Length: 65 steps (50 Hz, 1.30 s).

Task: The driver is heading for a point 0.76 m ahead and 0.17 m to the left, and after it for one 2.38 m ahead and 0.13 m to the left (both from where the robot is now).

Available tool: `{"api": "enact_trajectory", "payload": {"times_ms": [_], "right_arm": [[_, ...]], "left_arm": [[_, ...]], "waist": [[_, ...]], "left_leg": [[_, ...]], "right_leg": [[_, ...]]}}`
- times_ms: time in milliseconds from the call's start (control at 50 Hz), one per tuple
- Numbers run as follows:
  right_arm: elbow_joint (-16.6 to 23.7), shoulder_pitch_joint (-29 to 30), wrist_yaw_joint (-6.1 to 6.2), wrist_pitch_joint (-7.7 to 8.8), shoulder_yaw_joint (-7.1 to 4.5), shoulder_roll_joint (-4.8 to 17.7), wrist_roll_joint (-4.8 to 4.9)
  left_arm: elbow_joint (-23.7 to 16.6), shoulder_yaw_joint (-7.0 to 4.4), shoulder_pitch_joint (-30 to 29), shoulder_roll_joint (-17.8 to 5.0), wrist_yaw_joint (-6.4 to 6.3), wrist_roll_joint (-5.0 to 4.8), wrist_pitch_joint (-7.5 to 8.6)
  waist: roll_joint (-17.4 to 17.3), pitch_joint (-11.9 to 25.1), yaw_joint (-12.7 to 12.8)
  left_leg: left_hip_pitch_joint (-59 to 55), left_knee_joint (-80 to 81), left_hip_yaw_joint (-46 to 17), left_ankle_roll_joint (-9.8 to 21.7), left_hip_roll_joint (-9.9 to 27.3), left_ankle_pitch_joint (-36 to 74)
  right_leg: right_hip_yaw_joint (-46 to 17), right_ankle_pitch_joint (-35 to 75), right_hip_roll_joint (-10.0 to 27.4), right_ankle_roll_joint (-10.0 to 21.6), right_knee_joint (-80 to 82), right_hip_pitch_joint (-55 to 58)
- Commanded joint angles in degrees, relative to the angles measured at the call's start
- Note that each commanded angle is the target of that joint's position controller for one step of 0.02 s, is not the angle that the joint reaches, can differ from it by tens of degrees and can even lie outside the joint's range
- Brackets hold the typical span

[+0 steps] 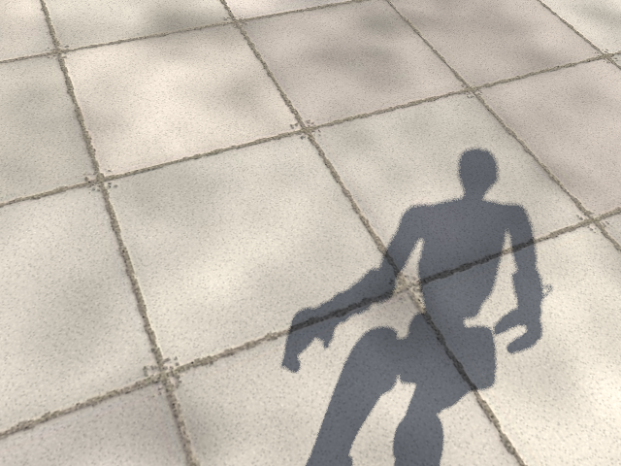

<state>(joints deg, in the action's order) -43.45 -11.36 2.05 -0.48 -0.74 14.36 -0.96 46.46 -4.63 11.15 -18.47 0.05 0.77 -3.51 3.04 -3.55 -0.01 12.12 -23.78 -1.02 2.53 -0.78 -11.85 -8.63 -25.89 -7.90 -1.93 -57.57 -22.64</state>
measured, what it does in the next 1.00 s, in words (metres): walks ahead: right foot, then left foot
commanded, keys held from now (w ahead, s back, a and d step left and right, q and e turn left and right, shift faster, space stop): no key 0.08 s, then w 0.92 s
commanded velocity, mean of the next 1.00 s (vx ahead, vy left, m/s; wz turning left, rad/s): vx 0.35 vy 0.00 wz -0.05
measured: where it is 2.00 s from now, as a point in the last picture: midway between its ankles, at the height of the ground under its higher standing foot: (287, 320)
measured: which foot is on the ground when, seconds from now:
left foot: down 0.00-0.22, up 0.24-0.54, down 0.56-1.00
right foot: up 0.00-0.18, down 0.20-0.56, up 0.58-1.00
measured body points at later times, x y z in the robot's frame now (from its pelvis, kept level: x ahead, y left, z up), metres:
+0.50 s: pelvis +0.08 +0.01 -0.01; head +0.09 +0.02 +0.44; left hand +0.03 +0.28 -0.15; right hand +0.24 -0.25 -0.11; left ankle +0.17 +0.13 -0.72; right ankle -0.05 -0.11 -0.75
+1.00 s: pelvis +0.32 +0.05 -0.01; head +0.35 +0.05 +0.44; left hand +0.51 +0.27 -0.12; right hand +0.25 -0.19 -0.15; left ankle +0.19 +0.13 -0.75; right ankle +0.49 -0.07 -0.71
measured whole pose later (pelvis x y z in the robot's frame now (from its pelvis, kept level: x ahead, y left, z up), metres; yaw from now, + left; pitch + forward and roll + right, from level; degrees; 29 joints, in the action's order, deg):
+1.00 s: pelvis +0.32 +0.05 -0.01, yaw -1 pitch +1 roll +1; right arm -57.0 -26.5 -0.4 4.8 -1.3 11.6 -0.8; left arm 49.7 -0.7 1.1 -12.9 2.7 1.8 2.0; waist 1.7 -3.1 -3.2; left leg -6.7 -9.4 3.8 3.5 -4.4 -16.8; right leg 3.7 -1.3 3.5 2.8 -35.4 -34.0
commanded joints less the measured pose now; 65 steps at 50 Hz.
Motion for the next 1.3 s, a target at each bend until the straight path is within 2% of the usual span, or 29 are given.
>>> {"api": "enact_trajectory", "payload": {"times_ms": [20,80,140,180,200,220,240,260,300,340,420,480,520,560,580,600,640,700,860,960,1020,1060,1080,1100,1120,1140,1180,1220,1300], "right_arm": [[1.9,-0.5,-0.11,1.07,-1.59,7.6,0.01],[0.4,-1.7,-0.57,0.71,-1.85,8.7,-0.31],[-1.8,-4.5,-1.41,-0.45,-2.89,10.9,-0.71],[-2.5,-4.3,-1.57,-1.28,-3.09,10.0,-0.33],[-1.7,-2.6,-1.64,-1.02,-2.71,8.2,-0.21],[1.0,2.4,-1.97,-0.3,-1.85,5.3,0.57],[3.2,7.7,-2.03,0.39,-1.93,6.1,0.02],[3.4,8.9,-2.01,0.9,-2.83,8.5,-0.56],[1.1,3.7,-3.14,1.8,-3.2,8.6,-0.74],[0.4,3.1,-4.16,2.21,-3.23,7.8,-1.15],[2.5,8.3,-4.98,2.01,-2.43,5.1,-0.75],[3.5,9.3,-4.8,1.83,-2.5,5.6,-0.47],[2.3,4.9,-4.16,2.01,-2.98,6.2,-0.42],[-2.5,-8.7,-2.8,2.92,-4.58,9.0,-1.08],[-3.6,-18.4,-2.02,3.55,-6.1,15.2,-2.11],[-5.2,-21.2,-2.42,3.39,-6.39,18.2,-1.28],[-3.1,-8.6,-2.94,3.33,-4.43,10.5,-0.25],[-3.3,-4.8,-3.02,4.62,-2.92,6.3,-0.16],[-9.1,-13.7,-2.75,5.84,-2.33,5.2,0.42],[-11.5,-16.7,-2.21,5.95,-2.32,6.0,0.19],[-12.4,-15.8,-1.67,5.58,-2.46,6.6,-0.19],[-12.7,-14.7,-1.56,5.08,-2.67,7.5,-0.54],[-12.6,-14.9,-1.68,4.88,-2.36,6.8,-0.25],[-10.4,-16.7,-2.13,5.01,-1.22,2.9,1.04],[-10.6,-22.2,-2.05,4.77,-1.04,0.2,2.02],[-10.7,-16.4,-1.52,4.31,-2.69,6.2,0.86],[-9.9,-11.7,-2.1,4.64,-2.56,4.1,0.82],[-10.8,-13.0,-2.93,3.08,-2.56,2.6,-0.67],[-8.8,-7.8,-4.04,1.2,-2.78,1.3,-0.68]], "left_arm": [[-1.2,0.09,2.1,-2.3,0.09,-0.44,-0.28],[-0.3,1.18,0.4,-1.4,-0.35,-0.65,-0.62],[1.4,1.76,1.7,-1.5,-0.74,-0.09,0.18],[3.2,2.16,3.8,-1.1,-0.96,0.59,1.63],[4.0,2.05,6.2,-2.5,-1.22,1.08,2.54],[4.9,1.1,10.1,-7.0,-1.55,1.32,3.14],[6.6,0.01,13.3,-9.9,-1.26,0.72,3.7],[6.8,0.43,11.5,-7.8,-1.18,1.27,4.37],[6.3,1.03,7.7,-5.0,-1.09,0.42,5.44],[6.9,1.31,7.8,-3.8,-0.98,0.2,6.55],[8.8,1.21,10.8,-3.9,-0.6,0.26,7.52],[9.6,0.8,11.6,-5.6,-0.42,0.44,7.76],[9.7,0.59,10.7,-6.6,-0.32,0.21,7.68],[10.0,1.02,10.6,-5.6,-0.15,0.27,7.81],[7.5,2.3,10.6,-1.5,0.18,-0.82,8.0],[6.7,2.19,11.4,-1.0,0.12,-0.09,8.03],[6.8,1.34,8.1,-3.3,0.87,0.69,7.75],[7.9,1.92,8.7,-0.5,1.81,1.42,6.77],[2.2,2.81,-7.5,1.8,2.77,1.36,5.94],[-0.7,3.36,-14.7,2.1,2.64,0.86,6.2],[-1.0,2.79,-13.1,0.9,2.1,0.89,6.64],[2.2,1.71,-2.6,-0.9,1.27,0.97,7.28],[5.1,0.78,6.9,-2.8,0.63,1.74,7.92],[6.0,-0.68,15.4,-8.3,-0.29,3.41,8.23],[5.9,-1.34,15.2,-10.8,0.0,2.78,7.66],[5.4,-0.78,10.0,-7.1,0.22,0.73,7.29],[4.4,0.87,2.1,-0.7,0.41,0.6,8.11],[5.4,1.56,2.0,1.5,-0.09,0.41,8.97],[7.0,1.13,5.7,0.1,-0.26,-0.05,10.69]], "waist": [[-11.7,6.2,0.1],[-13.3,6.0,-1.1],[-13.8,4.9,-1.3],[-10.9,1.7,0.6],[-7.1,1.3,2.2],[3.5,0.4,4.7],[9.3,-4.1,7.4],[5.5,-8.5,6.0],[4.6,-6.5,2.4],[4.7,-4.2,1.8],[4.4,-4.1,2.9],[4.7,-4.3,2.7],[3.5,-3.3,0.1],[-2.6,3.4,-6.0],[-13.8,11.3,-9.7],[-19.7,13.1,-8.2],[-7.6,1.0,-2.2],[-8.1,0.1,1.0],[-6.1,-3.1,-1.0],[-6.7,-3.4,-2.4],[-6.8,-2.2,-0.7],[-7.3,3.8,3.7],[-5.7,9.0,7.3],[2.2,17.2,8.6],[10.1,22.2,5.5],[0.9,14.7,4.7],[-0.9,3.9,1.5],[0.8,2.0,-0.9],[0.0,0.3,-1.6]], "left_leg": [[-9.1,3.6,-9.1,8.5,11.7,32.1],[-7.9,3.6,-9.7,8.5,11.5,26.8],[-4.1,7.2,-12.9,8.2,10.6,-2.2],[4.8,7.2,-13.5,6.2,8.9,-19.6],[12.7,3.8,-12.3,4.5,7.6,-23.4],[23.2,-5.7,-4.4,1.7,1.5,-21.6],[28.4,-16.5,3.1,0.7,-2.4,-17.0],[29.7,-22.9,0.3,0.8,1.1,-14.9],[28.7,-26.2,-0.3,0.2,2.8,-10.8],[26.6,-26.8,1.5,-0.8,3.2,-7.1],[21.3,-19.3,3.6,-2.1,3.4,-2.8],[14.4,-13.1,4.8,-0.9,2.7,-2.3],[5.3,-9.0,6.3,0.4,0.9,-0.8],[-13.6,-4.4,5.2,2.3,-0.4,-2.1],[-26.6,2.8,-15.7,6.8,14.8,-17.9],[-26.3,13.4,-38.1,10.1,23.8,-26.4],[-11.7,14.0,-28.3,9.4,20.6,-25.5],[-4.7,16.2,-13.8,7.5,13.9,-5.5],[-8.4,18.4,-3.3,9.1,11.2,13.7],[-11.6,16.9,-1.2,8.3,12.3,22.8],[-16.8,11.6,-0.6,7.4,13.8,35.5],[-17.8,-1.9,1.1,5.8,12.6,49.0],[-11.2,-14.2,2.2,4.8,10.3,43.0],[4.4,-33.5,4.5,3.1,5.9,20.8],[19.4,-49.2,2.2,2.2,-3.5,-20.0],[22.8,-51.4,-3.3,3.3,0.5,-14.6],[20.3,-45.8,-2.9,3.5,4.7,-5.7],[16.1,-43.0,-2.5,2.5,6.1,-3.7],[21.4,-40.8,-1.1,1.1,6.9,1.6]], "right_leg": [[1.2,0.1,1.4,-1.4,6.0,-0.1],[4.9,-1.6,3.2,-0.6,17.7,6.2],[9.3,1.5,2.8,1.8,29.1,12.2],[9.5,6.1,3.4,5.0,38.6,20.9],[3.5,2.4,7.8,7.3,40.0,27.3],[-10.7,-10.0,16.8,11.7,44.4,30.7],[-24.1,-17.6,26.1,16.4,52.8,26.7],[-24.3,-13.5,27.4,18.1,53.3,23.2],[-16.9,-6.0,22.8,16.1,53.3,25.0],[-10.2,4.6,19.5,15.0,52.6,25.5],[-4.8,12.9,18.5,14.2,51.4,21.1],[-3.8,17.6,19.8,13.3,49.7,18.0],[-2.7,23.5,20.3,12.0,46.0,15.0],[3.0,35.6,15.1,9.5,27.0,9.6],[8.3,23.6,8.9,6.2,6.3,-2.7],[6.2,-5.1,2.5,6.2,-5.5,-11.6],[3.2,4.4,9.7,8.5,-10.5,-13.6],[6.2,10.8,12.9,7.1,-5.6,-8.1],[10.9,22.6,13.5,3.2,10.2,-16.6],[13.0,26.3,11.1,4.5,22.3,-11.0],[13.4,21.2,9.2,7.1,25.5,-7.1],[14.7,17.4,5.5,9.4,28.7,5.4],[12.6,18.4,7.3,11.1,31.0,19.1],[-6.2,9.6,23.0,14.9,32.3,35.8],[-29.9,8.1,34.7,20.4,40.0,42.7],[-24.9,3.8,31.0,18.0,41.8,35.3],[-9.3,10.6,26.1,13.7,46.5,20.4],[-0.5,17.3,22.7,11.0,48.7,14.2],[7.8,25.3,21.6,10.4,50.8,14.6]]}}
Velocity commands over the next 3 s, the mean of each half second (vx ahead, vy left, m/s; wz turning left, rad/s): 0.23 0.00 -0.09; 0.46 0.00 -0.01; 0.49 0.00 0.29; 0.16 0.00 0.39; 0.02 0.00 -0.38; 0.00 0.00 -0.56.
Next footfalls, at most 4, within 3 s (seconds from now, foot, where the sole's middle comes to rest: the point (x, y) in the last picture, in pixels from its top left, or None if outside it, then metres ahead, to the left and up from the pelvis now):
0.20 right None -0.01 -0.11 -0.78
0.56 left None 0.23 0.13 -0.78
1.08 right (320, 426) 0.55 -0.05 -0.78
1.62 left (241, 319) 0.80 0.13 -0.78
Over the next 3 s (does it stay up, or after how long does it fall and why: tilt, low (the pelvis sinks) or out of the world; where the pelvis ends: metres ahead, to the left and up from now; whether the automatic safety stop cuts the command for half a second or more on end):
stays up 0.74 0.07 -0.01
